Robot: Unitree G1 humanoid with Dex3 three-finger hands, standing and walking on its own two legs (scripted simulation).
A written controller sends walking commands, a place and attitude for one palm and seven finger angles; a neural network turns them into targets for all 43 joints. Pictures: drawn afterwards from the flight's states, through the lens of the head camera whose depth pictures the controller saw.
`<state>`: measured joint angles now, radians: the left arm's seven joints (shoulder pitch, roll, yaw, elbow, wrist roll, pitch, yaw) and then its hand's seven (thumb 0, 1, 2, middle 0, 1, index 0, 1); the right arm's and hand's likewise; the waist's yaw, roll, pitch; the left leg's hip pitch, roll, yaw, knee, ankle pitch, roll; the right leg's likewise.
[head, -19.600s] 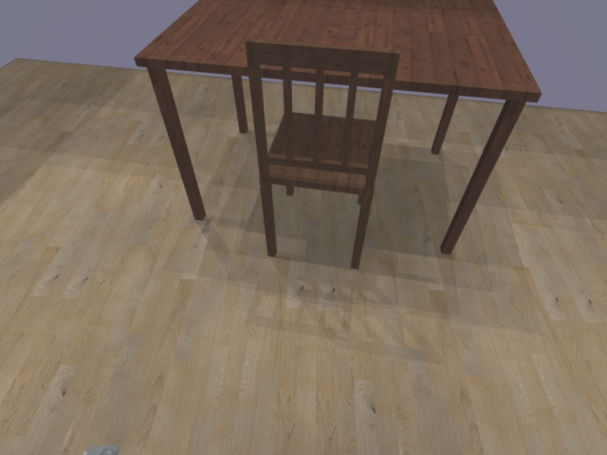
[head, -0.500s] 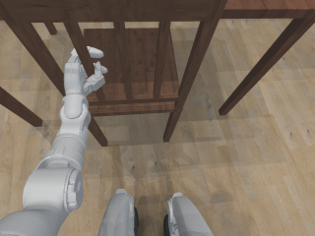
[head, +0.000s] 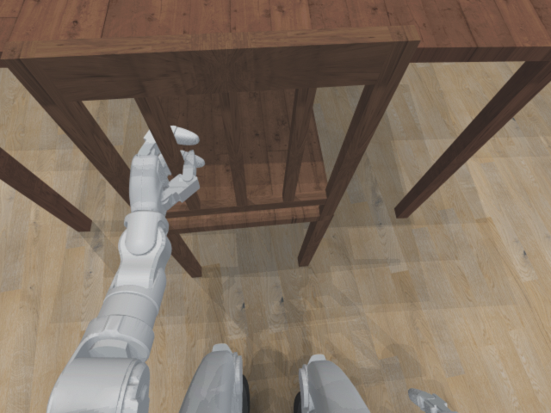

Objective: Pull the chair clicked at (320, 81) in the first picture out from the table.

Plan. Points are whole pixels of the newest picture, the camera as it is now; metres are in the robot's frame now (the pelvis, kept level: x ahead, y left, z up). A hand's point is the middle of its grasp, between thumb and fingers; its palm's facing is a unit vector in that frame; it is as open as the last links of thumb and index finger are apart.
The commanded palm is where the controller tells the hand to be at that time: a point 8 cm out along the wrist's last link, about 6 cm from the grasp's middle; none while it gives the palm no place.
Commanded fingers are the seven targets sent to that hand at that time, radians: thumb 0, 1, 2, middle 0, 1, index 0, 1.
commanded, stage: step backward, pulling the chair out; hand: left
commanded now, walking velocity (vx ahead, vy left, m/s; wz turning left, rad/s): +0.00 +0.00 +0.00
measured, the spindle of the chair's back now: (236, 159) +0.47 +0.05 +0.01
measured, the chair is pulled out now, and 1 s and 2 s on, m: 0.02 0.06 0.18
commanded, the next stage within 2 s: none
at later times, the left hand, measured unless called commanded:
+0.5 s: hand (189, 179) +0.43 +0.11 +0.03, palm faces -0.06 -0.99 -0.12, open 5.1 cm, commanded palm +0.41 +0.16 +0.03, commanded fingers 0.00 0.90 0.90 -0.50 -1.45 -0.50 -1.45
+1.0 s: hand (192, 204) +0.39 +0.10 +0.03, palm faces -0.10 -0.99 -0.13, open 5.1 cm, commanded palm +0.37 +0.16 +0.04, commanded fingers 0.00 0.90 0.90 -0.50 -1.45 -0.50 -1.45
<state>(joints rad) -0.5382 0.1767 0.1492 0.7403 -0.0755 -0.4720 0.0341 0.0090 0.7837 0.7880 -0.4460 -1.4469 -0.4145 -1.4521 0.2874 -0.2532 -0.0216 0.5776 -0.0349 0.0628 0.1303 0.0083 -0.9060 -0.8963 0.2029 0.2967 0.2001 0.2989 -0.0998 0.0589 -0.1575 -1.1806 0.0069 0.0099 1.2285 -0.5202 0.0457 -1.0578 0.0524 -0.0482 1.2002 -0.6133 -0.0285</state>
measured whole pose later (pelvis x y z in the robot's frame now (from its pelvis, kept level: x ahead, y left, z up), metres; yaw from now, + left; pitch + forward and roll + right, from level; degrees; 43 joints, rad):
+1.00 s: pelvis -0.01 +0.02 +0.11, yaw -2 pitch +9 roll +0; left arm -0.60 0.19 0.06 0.94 -0.06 -0.15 0.05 0.04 0.73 0.75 -0.29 -1.11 -0.49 -1.45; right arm 0.18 -0.27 -0.05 0.64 0.02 0.11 -0.05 0.01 -0.91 -0.90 0.20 0.30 0.20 0.30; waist -0.08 0.01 0.19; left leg -0.45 -0.03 0.06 0.49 -0.19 0.06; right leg -0.40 0.02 0.02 0.55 -0.32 0.00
